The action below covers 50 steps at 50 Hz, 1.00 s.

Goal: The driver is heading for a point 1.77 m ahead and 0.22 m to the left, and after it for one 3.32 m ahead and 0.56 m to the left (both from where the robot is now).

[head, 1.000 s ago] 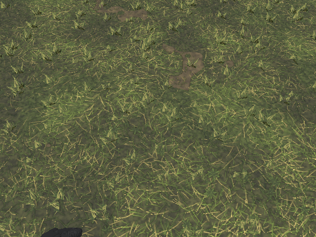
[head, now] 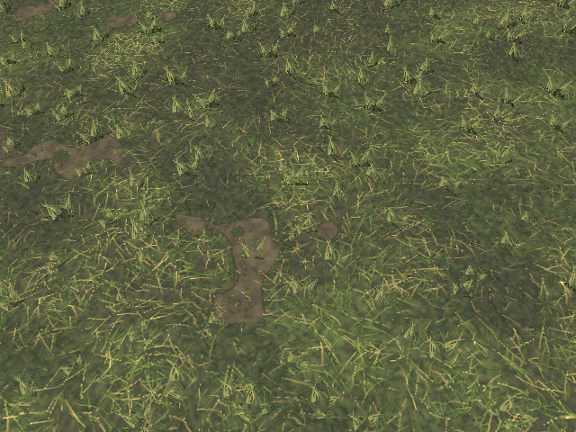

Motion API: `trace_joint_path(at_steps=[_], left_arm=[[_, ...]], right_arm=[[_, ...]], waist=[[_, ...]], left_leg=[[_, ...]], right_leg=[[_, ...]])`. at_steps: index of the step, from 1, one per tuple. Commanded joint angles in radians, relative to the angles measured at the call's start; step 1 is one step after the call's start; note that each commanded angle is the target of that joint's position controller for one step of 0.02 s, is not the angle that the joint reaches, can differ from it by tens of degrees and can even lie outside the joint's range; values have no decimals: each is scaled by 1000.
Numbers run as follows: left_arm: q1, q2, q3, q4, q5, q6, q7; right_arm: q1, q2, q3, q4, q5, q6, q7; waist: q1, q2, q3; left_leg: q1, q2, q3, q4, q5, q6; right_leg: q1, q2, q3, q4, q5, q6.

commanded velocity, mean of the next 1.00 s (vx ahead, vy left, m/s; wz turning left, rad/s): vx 0.11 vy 0.00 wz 0.09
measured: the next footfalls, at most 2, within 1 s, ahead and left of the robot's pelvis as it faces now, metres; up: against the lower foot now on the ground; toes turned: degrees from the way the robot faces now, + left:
right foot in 0.08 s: +0.22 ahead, -0.12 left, +0.00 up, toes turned -7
left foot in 0.62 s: +0.24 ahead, +0.09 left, +0.00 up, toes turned +0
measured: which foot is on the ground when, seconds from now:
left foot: down 0.00-0.08, up 0.10-0.60, down 0.62-1.00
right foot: up 0.00-0.06, down 0.08-0.64, up 0.66-1.00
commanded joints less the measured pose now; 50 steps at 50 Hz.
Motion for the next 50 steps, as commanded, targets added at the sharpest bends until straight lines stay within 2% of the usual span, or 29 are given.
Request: trace_joint_path(at_steps=[1, 2, 3, 4, 5, 6, 7, 8, 9, 10, 11, 13, 17, 21, 24, 27, 29, 30, 31, 32, 33, 34, 35, 36, 37, 38, 43, 48, 50], left_arm=[[-77, 72, 15, -107, 6, -11, -19], [-11, 99, 30, -100, 8, -11, -21], [129, 141, 53, -68, 5, -15, -20], [259, 210, 87, -36, 9, -13, -1], [273, 325, 103, -30, 14, -4, 23], [252, 339, 93, -91, 31, -13, 12], [257, 269, 74, -104, 33, -15, 4], [203, 228, 64, -103, 19, -22, 6], [141, 194, 55, -112, 7, -25, 10], [95, 171, 49, -123, 8, -22, 18], [67, 154, 40, -132, 25, -20, 21], [61, 143, 32, -125, 38, -30, 22], [44, 98, 6, -81, 48, -33, 39], [39, 129, 6, -45, 64, -26, 47], [62, 165, 18, -26, 48, -4, 59], [75, 166, 23, -26, 30, 22, 79], [51, 169, 26, -36, 18, 37, 90], [49, 174, 30, -36, 9, 44, 94], [70, 165, 32, -35, 7, 43, 96], [64, 126, 25, -66, 35, 32, 91], [-33, 103, 19, -103, 51, 23, 90], [-61, 110, 20, -108, 43, 17, 82], [-41, 117, 26, -97, 21, 18, 76], [-25, 118, 29, -82, 16, 22, 78], [-26, 134, 34, -80, 22, 27, 84], [-30, 132, 35, -83, 22, 28, 87], [-38, 99, 23, -86, 14, 21, 82], [-18, 127, 29, -85, 9, 11, 65], [23, 136, 34, -76, 7, 0, 56]], right_arm=[[-38, -203, -43, -61, 15, 15, -9], [-50, -219, -47, -69, 20, 27, -14], [-71, -222, -46, -79, 26, 36, -17], [-57, -208, -40, -85, 22, 33, -16], [3, -69, -1, -124, -46, 18, -7], [58, -81, 13, -153, -20, -11, 7], [-70, -155, -6, -166, 22, -26, 11], [-124, -142, -1, -189, 32, -30, 6], [-123, -138, -3, -167, 12, -21, -7], [-116, -155, -11, -167, -1, -6, -16], [-89, -164, -16, -158, 0, 13, -16], [-44, -130, -12, -143, 1, 39, -19], [-70, -77, 9, -129, -6, 55, -16], [-150, -111, 6, -142, 9, 66, -6], [-199, -144, -5, -181, 11, 72, -1], [-197, -126, -5, -201, 11, 76, 9], [-158, -105, -2, -193, 15, 75, 21], [-128, -104, -3, -185, 13, 72, 27], [-110, -141, -13, -185, 6, 71, 28], [-85, -247, -40, -190, -2, 71, 17], [-41, -278, -48, -190, -10, 73, 13], [2, -237, -36, -193, -22, 62, 13], [-42, -227, -37, -203, -17, 52, 9], [-90, -219, -38, -219, -1, 50, 4], [-123, -206, -35, -230, 15, 55, -3], [-137, -195, -31, -237, 18, 63, -9], [-129, -225, -46, -256, 15, 93, -24], [-168, -230, -47, -285, 14, 110, -16], [-196, -223, -43, -299, 20, 115, -17]], waist=[[42, 104, 58], [81, 127, 8], [156, 121, -66], [218, 70, -145], [122, -220, -223], [106, -231, -464], [171, -45, -441], [150, -20, -316], [113, 50, -219], [80, 36, -180], [52, 26, -172], [28, 12, -180], [28, -32, -179], [68, -58, -121], [93, -64, -71], [96, -63, -68], [68, -60, -81], [47, -54, -87], [46, -6, -102], [79, 196, -134], [26, 337, -117], [-4, 240, -174], [25, 178, -164], [45, 132, -147], [56, 121, -134], [67, 130, -136], [58, 167, -144], [55, 215, -124], [78, 224, -118]], left_leg=[[9, 290, -55, 62, 768, 138], [15, 282, -45, 179, 965, 122], [-13, 251, -29, 362, 1031, 95], [-158, 202, -18, 605, 848, 34], [-507, 83, -38, 954, -145, -27], [-713, -56, -260, 1221, -419, -58], [-762, -6, -359, 1244, -339, -35], [-800, 27, -347, 1176, -242, -15], [-774, 67, -347, 1105, -174, -19], [-716, 87, -354, 1049, -137, -20], [-646, 101, -352, 1027, -117, -16], [-581, 99, -334, 956, -85, -21], [-495, 117, -331, 691, 82, -32], [-445, 100, -314, 524, 157, -28], [-534, 80, -302, 510, 22, -14], [-573, 65, -280, 493, -70, 0], [-508, 38, -242, 383, -13, 20], [-438, 23, -229, 270, 107, 38], [-352, 44, -292, 195, 310, 72], [-208, 202, -518, 196, 680, 154], [-90, 354, -746, 155, 927, 336], [-36, 361, -754, 147, 889, 380], [-29, 314, -681, 165, 844, 338], [-43, 268, -624, 173, 801, 291], [-63, 251, -604, 166, 763, 267], [-98, 228, -586, 159, 749, 256], [-144, 177, -583, 158, 655, 242], [-223, 160, -671, 164, 522, 232], [-233, 139, -711, 190, 464, 207]], right_leg=[[30, 60, -76, -54, -103, -35], [125, 107, -108, -60, -141, -53], [298, 158, -124, -132, -77, -79], [550, 161, -64, -204, 108, -117], [849, -87, 264, -110, 589, -203], [1045, -288, 730, -233, 514, -429], [1003, -242, 627, -279, 537, -373], [884, -195, 488, -279, 508, -325], [734, -145, 403, -296, 472, -281], [608, -122, 362, -322, 445, -268], [522, -119, 324, -343, 461, -258], [444, -111, 257, -361, 535, -257], [395, -61, 113, -394, 459, -206], [394, -72, 93, -446, 185, -184], [485, -129, 139, -418, 111, -195], [582, -180, 171, -357, 184, -198], [601, -172, 142, -292, 275, -169], [586, -149, 109, -248, 285, -134], [545, -92, 57, -165, 204, -73], [374, 27, -59, 44, 1, 14], [97, 192, -66, 228, -524, 83], [25, 180, 54, 397, -657, 85], [-15, 154, 87, 458, -596, 85], [-38, 138, 89, 450, -530, 91], [-37, 121, 97, 417, -475, 99], [4, 121, 92, 390, -439, 108], [117, 151, 78, 149, -331, 135], [253, 170, 85, -28, -311, 127], [322, 173, 82, -168, -252, 111]])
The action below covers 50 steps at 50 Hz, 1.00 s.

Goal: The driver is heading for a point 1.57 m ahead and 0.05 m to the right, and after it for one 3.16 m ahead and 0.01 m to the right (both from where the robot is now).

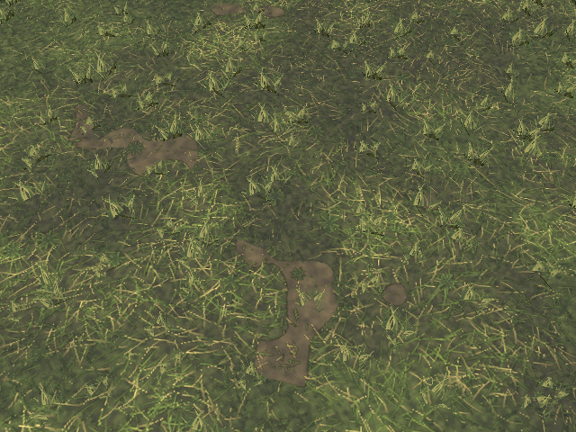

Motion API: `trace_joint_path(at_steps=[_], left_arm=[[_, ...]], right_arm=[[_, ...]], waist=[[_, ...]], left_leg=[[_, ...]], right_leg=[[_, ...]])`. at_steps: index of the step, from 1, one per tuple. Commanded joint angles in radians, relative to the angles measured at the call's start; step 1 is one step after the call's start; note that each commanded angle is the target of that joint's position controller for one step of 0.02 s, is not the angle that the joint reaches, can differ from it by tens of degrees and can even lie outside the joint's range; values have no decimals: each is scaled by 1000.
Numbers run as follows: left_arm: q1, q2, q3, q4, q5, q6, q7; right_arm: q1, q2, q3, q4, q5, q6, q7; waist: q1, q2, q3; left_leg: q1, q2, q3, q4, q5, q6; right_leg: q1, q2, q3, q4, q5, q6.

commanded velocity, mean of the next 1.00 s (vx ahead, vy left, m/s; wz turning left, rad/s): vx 0.00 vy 0.00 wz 0.15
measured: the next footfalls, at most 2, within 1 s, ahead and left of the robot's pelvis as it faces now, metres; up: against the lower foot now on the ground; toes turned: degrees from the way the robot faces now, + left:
right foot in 0.06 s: +0.06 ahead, -0.13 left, +0.00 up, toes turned +7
left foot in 0.38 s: +0.01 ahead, +0.13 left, +0.00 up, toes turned +5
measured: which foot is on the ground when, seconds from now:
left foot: down 0.00-0.04, up 0.06-0.36, down 0.38-1.00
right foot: up 0.00-0.04, down 0.06-1.00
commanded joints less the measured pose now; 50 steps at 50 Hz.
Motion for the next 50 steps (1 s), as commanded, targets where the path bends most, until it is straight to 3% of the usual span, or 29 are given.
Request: trace_joint_path(at_steps=[1, 2, 3, 4, 5, 6, 7, 8, 11, 13, 14, 16, 18, 19, 20, 21, 22, 23, 25, 28, 36, 50], left_arm=[[67, 97, 30, -45, -1, -29, -12], [94, 128, 41, -37, 5, -32, -11], [110, 196, 52, -47, 26, -28, -3], [100, 231, 53, -49, 64, -23, -9], [76, 186, 40, -68, 60, -30, -9], [33, 134, 26, -77, 46, -34, -6], [2, 117, 20, -81, 33, -33, -6], [-3, 111, 15, -76, 18, -31, -5], [45, 107, 8, -48, 19, -21, 5], [46, 112, 7, -40, 19, -14, 8], [52, 125, 10, -36, 18, -10, 6], [78, 150, 14, -24, 11, -2, 1], [79, 137, 4, -12, -4, 0, -4], [121, 120, -4, 5, -4, -8, -8], [139, 83, -18, 0, 26, -21, -17], [162, 29, -31, -4, 34, -30, -18], [106, 71, -28, 1, 42, -27, -14], [79, 85, -23, 5, 39, -25, -14], [84, 98, -18, 23, 32, -14, -3], [104, 92, -19, 50, 25, -11, 0], [113, 92, -18, 124, 20, -9, 5], [123, 91, -22, 228, 14, -2, 17]], right_arm=[[-61, -158, -33, -84, 10, 1, -7], [-46, -130, -25, -91, 6, 1, -11], [4, -67, -6, -94, -15, -1, -9], [26, -83, -12, -123, -12, -14, -7], [49, -155, -31, -106, -17, -24, -4], [50, -189, -46, -81, -6, -21, -2], [60, -170, -47, -58, -5, -11, -7], [47, -150, -41, -59, -10, -3, -11], [10, -76, -13, -81, -3, -4, -3], [-19, -42, 7, -93, -10, -6, 3], [-32, -32, 14, -97, -11, -7, 7], [-20, -55, 10, -89, -6, -8, 11], [41, -58, 7, -57, -10, -9, 16], [44, -86, 4, -59, -18, -7, 14], [66, -146, -4, -67, -28, -5, 5], [10, -139, 3, -58, -40, -5, 10], [-40, -65, 20, -81, -39, -15, 22], [-35, -44, 27, -68, -46, -24, 28], [-16, -70, 23, -52, -42, -42, 31], [12, -53, 31, -30, -35, -53, 26], [18, -43, 33, 8, -30, -52, 23], [49, -39, 37, 109, -26, -50, 16]], waist=[[55, 184, -132], [52, 146, -140], [19, -67, -174], [-9, -286, -135], [-3, -224, -133], [-9, -148, -106], [-18, -111, -86], [-8, -115, -72], [15, -153, -89], [32, -179, -112], [44, -195, -115], [54, -205, -116], [17, -175, -100], [22, -137, -102], [45, 6, -147], [102, 186, -143], [67, 135, -110], [57, 120, -88], [47, 114, -46], [49, 89, -30], [43, 18, -37], [43, 8, -30]], left_leg=[[102, 182, -255, -39, 322, 139], [37, 141, -237, 11, 187, 96], [-82, 37, -105, 226, -96, 38], [-263, -79, 15, 415, -453, -9], [-281, -14, -6, 620, -444, -37], [-282, -1, -4, 692, -369, -48], [-277, 4, 6, 706, -313, -63], [-287, 6, 5, 708, -266, -77], [-227, 13, 69, 553, -207, -99], [-132, 49, 114, 370, -211, -102], [-79, 56, 140, 288, -216, -100], [-4, 46, 177, 146, -156, -91], [131, 31, 202, -118, 51, -52], [225, 67, 146, -170, 152, -21], [330, 208, -8, -143, 385, 23], [199, 283, -56, -114, 347, 117], [122, 246, -47, -134, 191, 130], [104, 199, -15, -136, 85, 94], [72, 163, 10, -138, 58, 56], [66, 146, 29, -121, 99, 42], [89, 121, 56, -98, 165, 42], [93, 90, 99, -90, 181, 29]], right_leg=[[130, 14, -34, -250, 150, -26], [232, -55, 7, -307, 238, -54], [342, -275, 207, -322, 415, -133], [315, -439, 457, -346, 584, -321], [282, -471, 473, -356, 553, -395], [256, -402, 349, -338, 505, -356], [243, -330, 252, -326, 447, -304], [242, -307, 216, -324, 445, -289], [267, -252, 112, -320, 505, -289], [274, -244, 81, -308, 502, -285], [262, -246, 78, -306, 506, -286], [259, -257, 94, -290, 502, -290], [210, -238, 81, -257, 449, -250], [152, -221, 72, -245, 378, -193], [76, -159, 5, -142, 236, -120], [107, -92, -70, -176, 19, -63], [173, -97, -62, -188, 62, -31], [185, -91, -69, -195, 123, -24], [192, -89, -71, -189, 174, -25], [205, -96, -65, -203, 206, -31], [228, -101, -65, -215, 250, -24], [238, -97, -72, -219, 258, -32]])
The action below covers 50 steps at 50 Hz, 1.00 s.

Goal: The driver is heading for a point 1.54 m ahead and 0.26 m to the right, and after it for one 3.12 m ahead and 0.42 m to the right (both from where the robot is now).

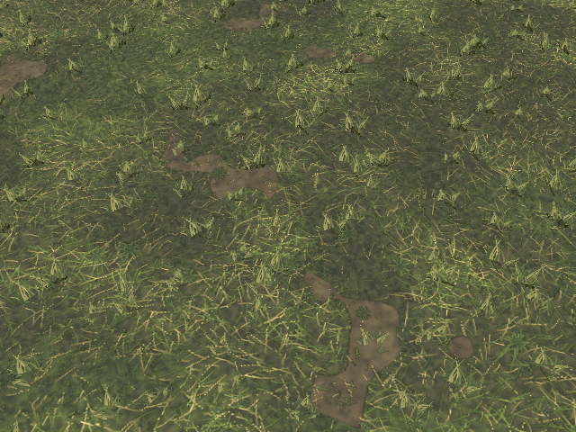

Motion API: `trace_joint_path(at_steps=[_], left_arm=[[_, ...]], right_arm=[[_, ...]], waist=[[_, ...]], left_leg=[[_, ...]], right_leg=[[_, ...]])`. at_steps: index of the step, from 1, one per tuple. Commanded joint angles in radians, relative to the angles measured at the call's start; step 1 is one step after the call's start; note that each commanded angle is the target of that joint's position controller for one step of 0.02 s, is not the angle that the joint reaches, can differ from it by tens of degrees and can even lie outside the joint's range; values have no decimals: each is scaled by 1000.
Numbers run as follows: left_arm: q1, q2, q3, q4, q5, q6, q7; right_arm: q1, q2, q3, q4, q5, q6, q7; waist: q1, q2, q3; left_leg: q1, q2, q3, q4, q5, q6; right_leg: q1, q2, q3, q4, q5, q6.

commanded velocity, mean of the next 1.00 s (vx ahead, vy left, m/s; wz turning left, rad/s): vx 0.32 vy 0.00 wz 0.00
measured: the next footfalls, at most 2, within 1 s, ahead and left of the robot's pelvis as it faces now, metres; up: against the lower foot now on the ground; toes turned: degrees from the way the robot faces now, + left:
left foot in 0.84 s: +0.44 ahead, +0.07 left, +0.00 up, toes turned +1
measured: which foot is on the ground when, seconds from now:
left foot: down 0.00-0.36, up 0.38-0.82, down 0.84-1.00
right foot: down 0.00-0.86, up 0.88-1.00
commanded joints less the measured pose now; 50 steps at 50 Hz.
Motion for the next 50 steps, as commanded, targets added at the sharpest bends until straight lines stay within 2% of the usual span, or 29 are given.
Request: trace_joint_path(at_steps=[1, 6, 8, 9, 11, 13, 15, 17, 18, 19, 20, 21, 22, 23, 25, 26, 28, 32, 37, 40, 41, 42, 43, 44, 45, 46, 47, 48, 50], left_arm=[[10, 117, 20, -16, -1, -7, 5], [16, 108, 17, 10, -1, -5, 7], [35, 94, 15, 27, -8, -2, 9], [22, 88, 14, 21, -13, -4, 8], [-33, 64, 8, -14, -17, -25, 2], [-52, 59, 8, -36, -32, -58, -15], [-25, 64, 10, -34, -41, -85, -34], [126, 63, 21, 39, -36, -99, -43], [215, 77, 32, 82, -22, -96, -44], [336, 140, 47, 100, -14, -94, -39], [399, 237, 60, 104, -9, -103, -54], [308, 172, 37, 80, -4, -117, -56], [240, 118, 23, 52, -10, -125, -56], [199, 110, 18, 34, -11, -127, -59], [196, 70, 2, 27, -7, -119, -60], [225, 60, -3, 33, -3, -113, -57], [266, 77, -2, 39, -1, -103, -44], [276, 109, 0, 23, 1, -92, -23], [328, 118, 11, 40, -17, -87, -18], [292, 151, 28, 25, -12, -75, -15], [276, 159, 33, 19, -7, -65, -15], [261, 150, 29, 9, -1, -57, -16], [273, 110, 13, -17, 16, -58, -17], [417, -54, -28, -13, 1, -80, -34], [310, 62, -2, -20, -29, -110, -40], [203, 115, 16, -65, -57, -127, -42], [154, 114, 16, -76, -53, -135, -33], [140, 108, 26, -76, -38, -131, -26], [186, 66, 27, -71, -28, -104, -22]], right_arm=[[2, -111, -22, -28, 1, -10, -6], [15, -110, -18, 4, 2, -10, -10], [38, -126, -24, 24, 11, -4, -15], [47, -148, -32, 25, 16, -1, -16], [102, -192, -45, 34, 24, -12, -15], [109, -205, -53, 37, 26, -37, -15], [57, -182, -50, 17, 33, -52, -12], [-38, -175, -48, -11, 47, -46, -8], [-51, -142, -39, -22, 38, -48, -6], [-59, -72, -18, -39, 20, -55, -1], [-58, -68, -22, -81, 35, -71, -8], [-47, -113, -32, -69, 58, -84, -6], [-34, -119, -33, -58, 65, -94, 3], [-24, -117, -36, -42, 56, -100, 6], [-58, -127, -48, -45, 33, -103, 15], [-61, -110, -47, -44, 29, -101, 22], [-102, -76, -40, -60, 26, -92, 29], [-268, -35, -19, -124, 31, -89, 36], [-375, -55, -14, -172, 41, -98, 59], [-295, -112, -37, -163, 38, -104, 64], [-178, -145, -56, -133, 38, -102, 59], [-3, -183, -78, -78, 41, -96, 49], [181, -247, -95, -38, 25, -89, 36], [222, -272, -94, -11, 17, -89, 47], [179, -175, -68, -11, 24, -92, 49], [80, -145, -57, -23, 24, -99, 47], [-5, -128, -50, -38, 19, -108, 50], [-46, -105, -44, -41, 8, -115, 55], [-70, -77, -34, -29, -2, -121, 60]], waist=[[0, 9, -29], [-1, 7, -19], [-7, 34, -24], [-18, 64, 10], [-50, 163, 85], [-47, 200, 140], [-12, 168, 126], [74, 119, 65], [98, 60, 30], [127, -162, -32], [120, -347, -39], [73, -200, 33], [47, -135, 84], [30, -106, 87], [26, -94, 77], [29, -107, 58], [37, -93, 47], [65, -83, 86], [62, -91, 127], [-17, -122, 32], [-81, -140, -50], [-163, -132, -152], [-207, -15, -294], [-105, 270, -455], [-145, 167, -354], [-115, 135, -181], [-78, 29, -106], [-44, 6, -63], [10, 47, -50]], left_leg=[[-36, 60, -51, -94, 240, 20], [-40, 54, -42, -96, 225, 16], [-44, 43, -49, -120, -79, 39], [-69, 67, -95, -154, -298, 67], [-78, 211, -314, -284, -561, 155], [-97, 324, -478, -348, -535, 227], [-59, 324, -427, -318, -395, 208], [-191, 210, -236, -225, -242, 134], [-266, 139, -141, -94, -135, 97], [-383, 32, 10, 252, -99, 24], [-568, -52, 15, 485, -276, 2], [-638, 23, -66, 636, -255, 19], [-682, 69, -76, 671, -138, 40], [-679, 101, -52, 655, -46, 49], [-637, 139, -24, 573, 76, 42], [-613, 138, -2, 545, 109, 31], [-614, 133, 32, 481, 158, 3], [-522, 95, 78, 205, 303, -23], [-476, 72, 74, 41, 345, 19], [-329, 23, 92, 24, 267, 69], [-183, -10, 113, 30, 244, 94], [55, -10, 108, 22, 265, 124], [388, 190, -130, 60, 209, 186], [655, 421, -656, -100, -80, 353], [561, 383, -710, -215, -173, 302], [399, 359, -550, -243, -109, 260], [231, 328, -428, -274, 32, 241], [109, 293, -330, -297, 143, 229], [-11, 248, -220, -340, 275, 224]], right_leg=[[31, -4, 0, -42, 190, -18], [26, 0, -3, -46, 181, -20], [-4, 47, -55, 2, -58, -29], [-64, 69, -79, 53, -182, -39], [-217, 80, -90, 207, -227, -58], [-294, 22, -16, 332, -222, -101], [-288, -11, 3, 259, -257, -142], [45, 42, -70, -4, -25, -146], [192, 46, -34, -25, 36, -127], [321, -144, 254, -160, -73, -174], [368, -331, 670, -313, -212, -316], [309, -353, 681, -321, -295, -337], [284, -310, 566, -319, -292, -303], [271, -263, 460, -326, -218, -265], [258, -200, 293, -333, 47, -218], [262, -178, 234, -331, 167, -213], [266, -160, 161, -331, 340, -224], [163, -127, 74, -382, 356, -218], [239, -182, 49, -377, 400, -223], [332, -208, 29, -227, 791, -196], [333, -196, 11, -88, 962, -182], [245, -155, -12, 117, 981, -155], [-15, -96, -30, 436, 627, -134], [-363, 113, 35, 778, -249, -83], [-466, 76, 150, 889, -296, -110], [-528, 27, 113, 899, -209, -125], [-481, -27, 92, 849, -109, -127], [-433, -60, 80, 799, -54, -121], [-333, -92, 81, 737, -25, -109]])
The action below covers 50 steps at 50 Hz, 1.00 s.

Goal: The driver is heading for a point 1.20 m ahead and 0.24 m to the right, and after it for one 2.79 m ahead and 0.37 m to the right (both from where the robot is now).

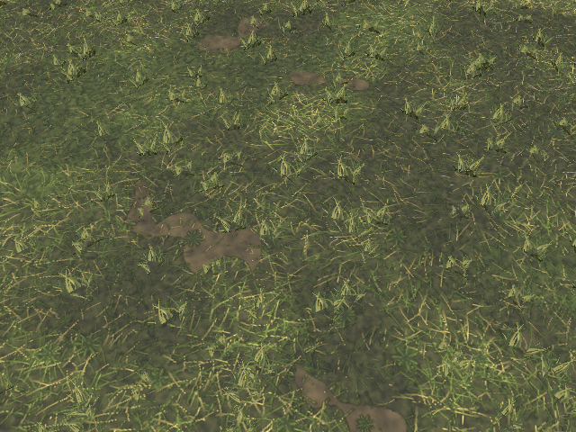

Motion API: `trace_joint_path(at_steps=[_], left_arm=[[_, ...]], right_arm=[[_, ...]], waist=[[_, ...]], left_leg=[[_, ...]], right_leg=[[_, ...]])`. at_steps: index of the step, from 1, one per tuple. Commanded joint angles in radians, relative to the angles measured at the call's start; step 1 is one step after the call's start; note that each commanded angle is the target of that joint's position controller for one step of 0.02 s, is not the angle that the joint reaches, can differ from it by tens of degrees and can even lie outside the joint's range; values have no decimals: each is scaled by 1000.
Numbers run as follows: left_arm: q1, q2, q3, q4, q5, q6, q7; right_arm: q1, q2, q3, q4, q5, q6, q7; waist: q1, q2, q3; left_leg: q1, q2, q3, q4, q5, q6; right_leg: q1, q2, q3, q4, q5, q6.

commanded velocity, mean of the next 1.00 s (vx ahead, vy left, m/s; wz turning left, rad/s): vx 0.11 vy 0.00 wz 0.00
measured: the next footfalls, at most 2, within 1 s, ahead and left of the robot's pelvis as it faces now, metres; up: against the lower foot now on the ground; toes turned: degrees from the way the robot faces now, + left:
right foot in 0.30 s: +0.31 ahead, -0.14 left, +0.00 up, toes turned +0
left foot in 0.58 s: +0.22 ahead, +0.11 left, +0.00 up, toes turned +2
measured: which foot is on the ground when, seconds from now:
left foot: down 0.00-0.34, up 0.36-0.56, down 0.58-1.00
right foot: up 0.00-0.28, down 0.30-1.00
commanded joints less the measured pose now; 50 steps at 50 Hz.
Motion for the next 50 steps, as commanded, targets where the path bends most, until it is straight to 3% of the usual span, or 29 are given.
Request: trace_joint_path(at_steps=[1, 3, 5, 8, 11, 13, 15, 16, 17, 18, 19, 20, 22, 24, 26, 28, 29, 30, 31, 33, 37, 50], left_arm=[[81, 59, 24, -40, 7, 10, 11], [41, 59, 26, -66, 19, 23, 17], [-28, 52, 23, -95, 32, 25, 17], [-139, 34, 9, -120, 31, 25, 6], [-195, 63, 12, -137, 27, 29, 0], [-205, 88, 19, -147, 35, 26, -5], [-122, 128, 36, -115, 46, 19, -4], [-77, 201, 52, -109, 55, 18, 3], [-48, 187, 44, -97, 58, 32, 6], [-19, 95, 22, -84, 48, 44, 1], [-48, 74, 9, -85, 43, 47, -6], [-102, 86, 9, -92, 44, 49, -6], [-219, 114, 14, -116, 48, 52, 1], [-270, 108, 14, -119, 55, 63, 7], [-269, 95, 11, -107, 44, 71, 12], [-226, 77, 5, -81, 27, 75, 13], [-200, 71, 3, -68, 30, 76, 11], [-179, 76, 8, -70, 37, 79, 12], [-196, 68, 6, -69, 43, 81, 16], [-179, 62, 7, -55, 39, 80, 21], [-157, 64, 11, -27, 34, 77, 18], [-147, 70, 16, 32, 26, 103, 26]], right_arm=[[-15, -74, -8, -31, -8, -25, 3], [9, -104, -10, -6, -14, -27, -9], [24, -124, -11, 6, -17, -17, -27], [73, -144, -10, 26, -12, 0, -42], [104, -152, -8, 54, -1, 17, -47], [95, -153, -9, 64, 8, 30, -50], [101, -132, -3, 71, 10, 40, -54], [164, -107, 6, 70, -14, 33, -54], [304, -20, 31, 106, -21, 28, -49], [264, -41, 31, 112, -4, 43, -52], [190, -98, 17, 89, 14, 62, -56], [146, -107, 10, 83, 19, 83, -66], [123, -106, 2, 86, 5, 118, -84], [146, -73, 7, 108, 2, 125, -91], [172, -48, 11, 137, -3, 120, -87], [162, -57, 11, 143, -22, 120, -77], [138, -86, 10, 129, -30, 120, -77], [110, -140, 1, 125, -17, 119, -80], [89, -122, 3, 128, -10, 109, -78], [61, -92, 11, 131, -13, 86, -77], [103, -85, 13, 149, -5, 64, -75], [136, -67, 22, 164, -3, 80, -76]], waist=[[35, 77, -52], [46, 76, -28], [37, 77, -34], [-12, 80, -68], [-30, 89, -84], [-17, 95, -88], [27, 57, -119], [5, -28, -193], [-42, -172, -310], [8, -191, -347], [12, -148, -293], [1, -106, -236], [-35, -94, -153], [-57, -114, -128], [-71, -103, -146], [-65, -72, -128], [-45, -36, -89], [-1, 46, -40], [-3, 89, -13], [10, 116, -16], [-6, 71, -61], [-12, 30, -63]], left_leg=[[77, 281, -279, -272, 242, 178], [31, 272, -193, -264, 498, 186], [29, 242, -124, -248, 599, 170], [60, 202, -67, -224, 579, 131], [147, 236, -97, -182, 513, 124], [195, 257, -128, -113, 481, 107], [199, 203, -124, 17, 407, 50], [125, 137, -92, 142, 246, 4], [-42, 64, -64, 313, -162, -55], [-80, 47, -91, 437, -496, -88], [-120, 67, -124, 499, -579, -94], [-141, 90, -134, 533, -550, -100], [-92, 126, -137, 472, -438, -115], [18, 114, -102, 349, -340, -117], [122, 95, -67, 196, -165, -105], [184, 92, -59, 60, -49, -76], [163, 140, -108, 8, -63, -51], [48, 154, -125, -9, -221, -19], [-65, 147, -134, -49, -341, -13], [-97, 145, -134, -83, -293, -45], [-1, 134, -116, -39, -95, -56], [62, 118, -93, -17, 64, -50]], right_leg=[[-112, -87, 34, -30, 43, 16], [-127, -82, 9, -123, 77, 51], [-133, -74, -12, -277, 187, 72], [-55, -27, -47, -511, 382, 71], [-32, -5, -29, -614, 405, 62], [-14, 6, -21, -667, 350, 38], [135, 16, -26, -802, 518, 3], [309, -90, 62, -749, 925, -42], [534, -247, 217, -698, 1092, -191], [508, -303, 317, -759, 953, -256], [425, -281, 327, -817, 707, -240], [347, -256, 311, -857, 509, -207], [165, -216, 257, -936, 252, -158], [50, -157, 176, -965, 166, -128], [21, -118, 113, -950, 104, -110], [-4, -79, 80, -940, -70, -53], [-16, -56, 66, -922, -137, -14], [20, -6, 16, -908, -126, 17], [115, 20, -16, -865, -46, 35], [198, 23, -26, -802, 97, 25], [213, 20, -32, -764, 299, 7], [244, 17, -34, -736, 407, 19]])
